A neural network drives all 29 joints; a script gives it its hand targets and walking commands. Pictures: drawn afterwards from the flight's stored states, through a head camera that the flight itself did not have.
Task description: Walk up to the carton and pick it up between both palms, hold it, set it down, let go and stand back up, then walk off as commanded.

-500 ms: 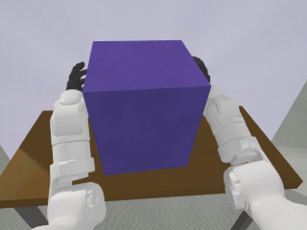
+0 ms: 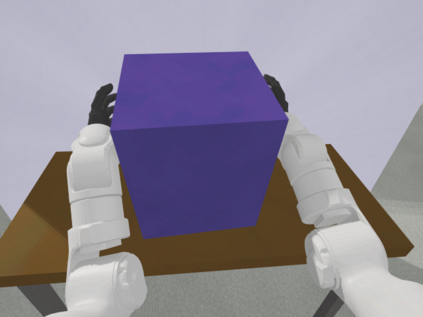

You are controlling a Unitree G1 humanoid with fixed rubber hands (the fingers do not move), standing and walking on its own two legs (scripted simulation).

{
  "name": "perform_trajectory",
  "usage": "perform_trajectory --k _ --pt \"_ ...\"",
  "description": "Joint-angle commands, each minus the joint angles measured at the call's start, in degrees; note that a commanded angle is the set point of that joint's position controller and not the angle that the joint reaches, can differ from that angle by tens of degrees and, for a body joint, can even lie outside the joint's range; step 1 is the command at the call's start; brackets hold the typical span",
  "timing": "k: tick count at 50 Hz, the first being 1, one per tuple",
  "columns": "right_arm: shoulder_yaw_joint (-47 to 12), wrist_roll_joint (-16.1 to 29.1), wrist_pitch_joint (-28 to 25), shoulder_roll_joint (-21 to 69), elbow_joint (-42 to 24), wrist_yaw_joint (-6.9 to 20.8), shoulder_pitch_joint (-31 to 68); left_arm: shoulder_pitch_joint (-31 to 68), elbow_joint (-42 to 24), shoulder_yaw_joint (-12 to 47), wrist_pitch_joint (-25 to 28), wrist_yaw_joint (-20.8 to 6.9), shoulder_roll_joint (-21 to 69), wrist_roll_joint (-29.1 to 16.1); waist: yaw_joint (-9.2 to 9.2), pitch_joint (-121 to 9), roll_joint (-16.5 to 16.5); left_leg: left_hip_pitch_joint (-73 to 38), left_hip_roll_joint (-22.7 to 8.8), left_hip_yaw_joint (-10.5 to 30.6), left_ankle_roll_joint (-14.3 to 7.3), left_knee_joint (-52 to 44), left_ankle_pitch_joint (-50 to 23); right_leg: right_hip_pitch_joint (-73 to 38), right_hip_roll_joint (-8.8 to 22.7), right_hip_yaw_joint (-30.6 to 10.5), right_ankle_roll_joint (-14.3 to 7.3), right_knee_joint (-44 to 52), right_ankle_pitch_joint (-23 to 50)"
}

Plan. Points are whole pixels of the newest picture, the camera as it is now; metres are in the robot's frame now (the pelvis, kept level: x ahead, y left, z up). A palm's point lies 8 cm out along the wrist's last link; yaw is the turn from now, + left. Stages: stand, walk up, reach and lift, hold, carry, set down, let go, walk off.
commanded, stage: set down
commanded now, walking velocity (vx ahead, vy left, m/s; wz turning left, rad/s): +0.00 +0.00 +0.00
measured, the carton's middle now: (194, 146) +0.35 +0.01 +0.21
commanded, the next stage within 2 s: none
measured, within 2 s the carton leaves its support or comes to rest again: neither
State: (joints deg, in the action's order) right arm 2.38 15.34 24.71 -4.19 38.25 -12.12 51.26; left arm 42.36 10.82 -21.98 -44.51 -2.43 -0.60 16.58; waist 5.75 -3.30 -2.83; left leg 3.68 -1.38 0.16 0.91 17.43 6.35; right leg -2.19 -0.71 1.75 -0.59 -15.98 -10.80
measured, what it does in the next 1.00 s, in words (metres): stands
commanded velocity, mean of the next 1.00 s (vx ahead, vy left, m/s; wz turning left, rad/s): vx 0.00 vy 0.00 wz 0.00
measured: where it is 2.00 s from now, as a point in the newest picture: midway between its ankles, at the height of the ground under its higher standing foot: outside the picture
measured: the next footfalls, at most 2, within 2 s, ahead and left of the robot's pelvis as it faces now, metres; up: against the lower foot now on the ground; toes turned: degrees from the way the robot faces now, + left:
none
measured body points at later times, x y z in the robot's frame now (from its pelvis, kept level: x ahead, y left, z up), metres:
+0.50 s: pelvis +0.01 +0.00 +0.00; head -0.03 +0.04 +0.45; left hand +0.39 +0.19 +0.20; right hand +0.41 -0.12 +0.18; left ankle +0.04 +0.13 -0.75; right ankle -0.01 -0.11 -0.75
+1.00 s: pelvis +0.01 +0.00 +0.00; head -0.02 +0.04 +0.45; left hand +0.40 +0.20 +0.17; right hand +0.41 -0.11 +0.16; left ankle +0.04 +0.13 -0.75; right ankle -0.01 -0.11 -0.75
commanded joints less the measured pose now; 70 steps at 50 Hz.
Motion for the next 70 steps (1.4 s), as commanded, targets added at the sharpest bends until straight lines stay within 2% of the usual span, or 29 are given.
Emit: perform_trajectory --k 1,5,8,12,18,22,26,33,40,49,54,63,70 --pt "-13.51 0.35 -6.72 33.32 -12.76 6.68 41.53 41.69 -3.32 23.87 7.38 -9.08 26.63 -6.27 -1.09 -17.77 4.35 -12.40 3.03 -1.40 -0.51 0.03 -6.35 4.43 -1.92 2.12 3.39 3.19 7.56" --pt "-6.66 -8.17 -12.94 32.12 -6.62 8.65 37.97 36.15 4.21 18.91 11.17 -10.34 25.05 -0.61 -2.65 -12.04 3.14 -11.05 2.65 -2.84 -1.11 -1.72 -1.37 4.01 -1.15 2.89 3.15 4.25 0.78" --pt "-3.54 -12.25 -16.22 30.59 -3.37 9.70 34.37 32.03 7.14 17.10 12.62 -11.42 24.45 1.86 -3.28 -8.34 2.25 -10.18 2.56 -3.99 -1.74 -2.85 -0.85 2.72 -0.81 3.47 3.39 4.42 -0.20" --pt "-3.28 -13.98 -20.56 28.97 -4.02 9.83 33.55 32.31 4.99 19.78 14.86 -11.49 25.37 0.76 -2.76 -8.03 3.15 -12.20 2.34 -4.36 -0.80 -1.69 -7.21 1.68 -1.17 4.26 3.50 3.94 3.84" --pt "-5.11 -15.25 -26.42 27.82 -7.46 9.49 33.52 31.53 2.57 25.96 17.81 -9.49 27.99 -2.15 -1.51 -12.27 4.76 -16.95 1.88 -3.49 1.36 1.35 -16.87 0.65 -1.46 5.25 3.01 3.54 9.36" --pt "-7.09 -14.98 -28.74 27.63 -9.22 9.39 32.65 31.07 1.19 28.75 19.11 -8.17 29.15 -3.16 -1.72 -16.30 5.32 -19.10 1.75 -3.19 1.99 2.53 -20.46 0.13 -1.43 5.34 3.09 3.27 12.25" --pt "-9.14 -14.08 -29.49 27.71 -10.09 9.38 31.53 29.29 1.14 28.91 19.56 -7.42 29.15 -2.98 -3.02 -17.82 4.92 -18.77 1.99 -3.31 1.72 2.70 -20.77 -0.81 -1.18 5.00 3.40 2.94 14.30" --pt "-11.26 -13.28 -28.80 28.67 -9.75 9.50 30.13 25.47 3.60 23.97 19.04 -7.99 27.30 -0.52 -6.38 -13.91 2.24 -14.06 2.74 -4.38 -0.20 0.87 -15.06 -2.48 -0.49 4.22 4.31 2.50 14.68" --pt "-8.79 -15.62 -29.00 29.46 -6.51 9.71 29.05 26.14 5.88 22.03 20.46 -8.47 27.31 -0.15 -6.09 -12.23 1.84 -12.85 2.59 -4.70 -0.35 0.11 -12.97 -1.06 -0.52 4.55 4.29 2.55 13.39" --pt "-2.74 -20.16 -31.01 29.35 -1.53 10.52 29.49 29.87 10.24 23.24 24.51 -7.50 29.70 -1.22 -4.69 -15.58 4.55 -14.43 1.76 -4.66 1.35 0.56 -14.40 2.39 -1.19 5.43 3.18 3.32 9.65" --pt "-0.54 -21.76 -31.86 29.56 0.77 11.21 29.88 30.44 13.01 22.20 26.63 -6.71 30.15 -1.00 -5.76 -16.69 5.10 -14.29 1.55 -5.03 1.78 0.51 -15.42 2.81 -1.35 5.38 2.86 3.57 8.56" --pt "0.85 -23.80 -32.31 31.06 3.89 12.15 28.85 29.47 16.55 17.64 29.17 -6.48 28.80 0.84 -8.31 -15.68 3.30 -11.95 1.96 -6.27 1.00 -0.27 -15.62 1.03 -1.00 4.51 3.52 3.37 11.04" --pt "0.99 -25.24 -33.04 33.07 4.55 12.42 28.30 30.46 17.26 16.36 31.48 -6.33 28.55 1.00 -8.69 -18.11 2.64 -9.95 2.25 -6.91 0.64 -0.25 -16.65 -0.89 -0.55 3.95 4.26 2.26 15.63"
